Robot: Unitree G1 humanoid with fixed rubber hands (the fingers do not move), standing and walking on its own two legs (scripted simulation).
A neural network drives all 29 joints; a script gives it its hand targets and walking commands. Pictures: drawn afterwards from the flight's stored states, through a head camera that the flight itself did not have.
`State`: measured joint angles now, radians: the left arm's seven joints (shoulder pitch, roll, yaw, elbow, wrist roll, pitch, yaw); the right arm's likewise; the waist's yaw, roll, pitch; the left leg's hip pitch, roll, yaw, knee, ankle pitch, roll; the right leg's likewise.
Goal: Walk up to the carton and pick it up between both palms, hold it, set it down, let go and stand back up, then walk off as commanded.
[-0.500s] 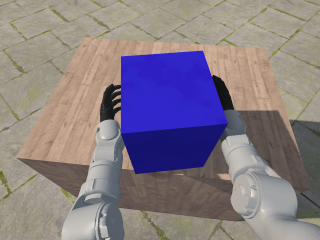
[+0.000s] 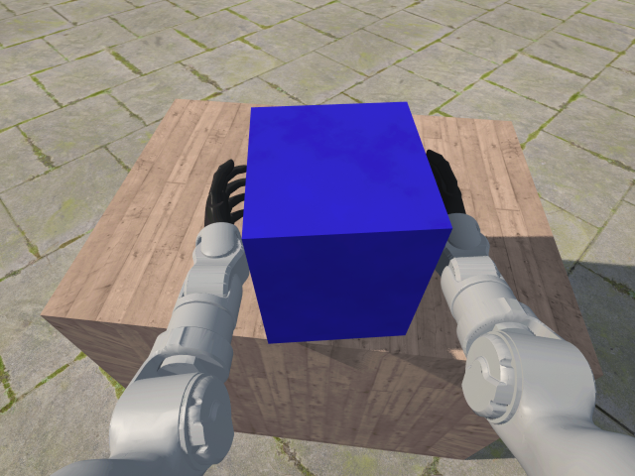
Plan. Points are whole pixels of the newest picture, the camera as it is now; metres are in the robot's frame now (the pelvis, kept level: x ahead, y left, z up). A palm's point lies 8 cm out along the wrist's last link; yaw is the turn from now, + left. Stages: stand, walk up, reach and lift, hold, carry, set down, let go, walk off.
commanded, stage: reach and lift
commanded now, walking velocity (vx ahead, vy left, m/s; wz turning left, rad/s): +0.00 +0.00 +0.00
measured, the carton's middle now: (333, 229) +0.43 +0.02 +0.07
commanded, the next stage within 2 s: none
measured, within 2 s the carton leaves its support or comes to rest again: neither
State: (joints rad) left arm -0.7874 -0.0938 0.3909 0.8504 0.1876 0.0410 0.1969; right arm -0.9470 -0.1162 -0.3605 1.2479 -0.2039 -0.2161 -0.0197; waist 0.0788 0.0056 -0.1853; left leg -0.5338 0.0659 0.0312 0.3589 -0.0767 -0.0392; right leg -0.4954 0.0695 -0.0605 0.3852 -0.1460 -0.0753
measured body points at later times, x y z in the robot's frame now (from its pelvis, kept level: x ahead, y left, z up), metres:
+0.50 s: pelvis +0.01 +0.01 +0.01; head +0.01 +0.02 +0.46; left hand +0.42 +0.18 +0.14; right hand +0.45 -0.11 +0.15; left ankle +0.04 +0.15 -0.74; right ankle +0.01 -0.06 -0.74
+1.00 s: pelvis +0.00 +0.04 +0.01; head -0.03 +0.05 +0.46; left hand +0.40 +0.20 +0.18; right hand +0.42 -0.09 +0.18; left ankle +0.04 +0.15 -0.74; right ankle +0.01 -0.06 -0.74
